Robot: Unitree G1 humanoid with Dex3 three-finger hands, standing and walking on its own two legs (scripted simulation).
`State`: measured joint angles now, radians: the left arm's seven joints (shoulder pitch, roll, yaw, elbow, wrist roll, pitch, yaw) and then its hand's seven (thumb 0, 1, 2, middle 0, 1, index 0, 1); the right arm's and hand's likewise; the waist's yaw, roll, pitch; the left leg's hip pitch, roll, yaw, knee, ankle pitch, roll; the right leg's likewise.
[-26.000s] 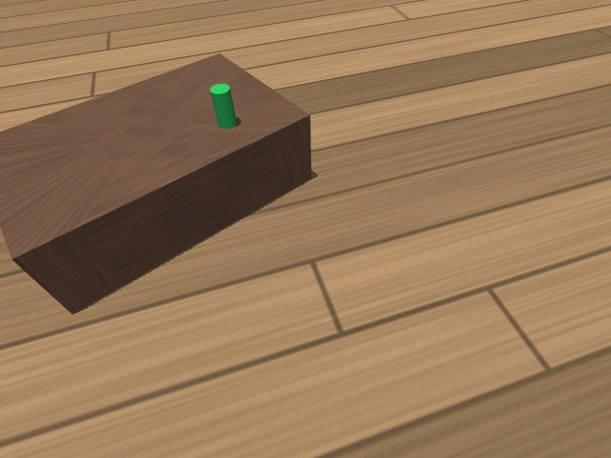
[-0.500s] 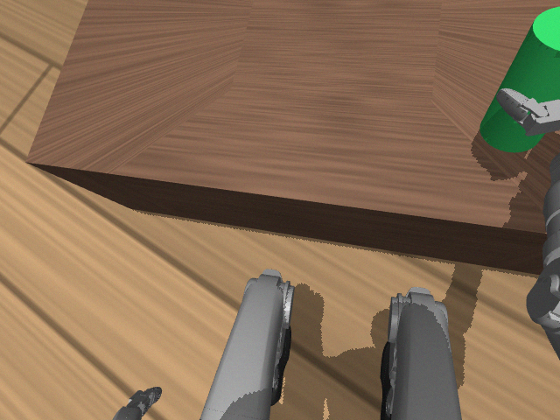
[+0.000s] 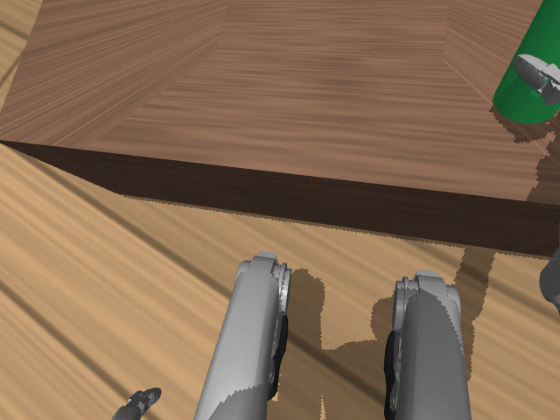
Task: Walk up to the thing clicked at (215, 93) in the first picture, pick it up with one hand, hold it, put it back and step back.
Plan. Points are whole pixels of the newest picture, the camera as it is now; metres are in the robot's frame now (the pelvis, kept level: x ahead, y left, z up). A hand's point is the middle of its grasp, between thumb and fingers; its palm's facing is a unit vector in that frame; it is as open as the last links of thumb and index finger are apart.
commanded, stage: loosen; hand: right
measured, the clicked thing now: (556, 53) +0.56 -0.24 +0.00
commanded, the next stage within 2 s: open in 0.06 s
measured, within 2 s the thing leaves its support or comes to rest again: rests again in 1.22 s
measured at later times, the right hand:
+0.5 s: hand out of the picture +0.57 -0.24 +0.03, palm faces +0.24 +0.97 -0.02, open 13.0 cm
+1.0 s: hand out of the picture +0.56 -0.29 +0.08, palm faces +0.29 +0.96 -0.06, open 15.1 cm
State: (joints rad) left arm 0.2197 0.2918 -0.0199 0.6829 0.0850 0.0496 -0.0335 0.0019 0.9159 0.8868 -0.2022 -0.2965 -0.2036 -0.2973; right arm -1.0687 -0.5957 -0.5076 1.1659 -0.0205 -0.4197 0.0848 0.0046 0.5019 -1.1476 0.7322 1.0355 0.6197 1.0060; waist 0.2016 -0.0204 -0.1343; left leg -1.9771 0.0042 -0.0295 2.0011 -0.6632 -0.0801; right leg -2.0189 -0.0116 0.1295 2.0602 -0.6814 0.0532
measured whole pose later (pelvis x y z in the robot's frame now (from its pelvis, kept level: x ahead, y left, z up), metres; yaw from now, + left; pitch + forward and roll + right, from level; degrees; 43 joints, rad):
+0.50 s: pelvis +0.00 +0.00 -0.01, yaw +0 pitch +36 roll +5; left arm 0.25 0.31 -0.02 0.67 0.07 0.08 -0.04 0.00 0.93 0.88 -0.20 -0.30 -0.21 -0.30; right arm -1.12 -0.62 -0.51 1.15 -0.02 -0.38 0.08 -0.01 0.48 -0.39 0.69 0.56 0.68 0.56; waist 0.22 -0.03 -0.13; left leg -2.00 0.00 -0.03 2.02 -0.66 -0.08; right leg -2.04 -0.01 0.13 2.08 -0.67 0.05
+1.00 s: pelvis +0.00 +0.00 +0.02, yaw +1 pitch +36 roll +5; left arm 0.22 0.29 -0.04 0.65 0.03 0.09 -0.02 0.00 0.91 0.88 -0.21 -0.30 -0.20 -0.30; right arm -1.06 -0.73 -0.60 1.06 -0.01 -0.27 0.16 -0.01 0.31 -0.22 0.27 0.24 0.27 0.25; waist 0.20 -0.03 -0.12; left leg -1.91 0.00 -0.02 1.93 -0.64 -0.08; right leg -1.96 -0.03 0.13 1.99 -0.67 0.05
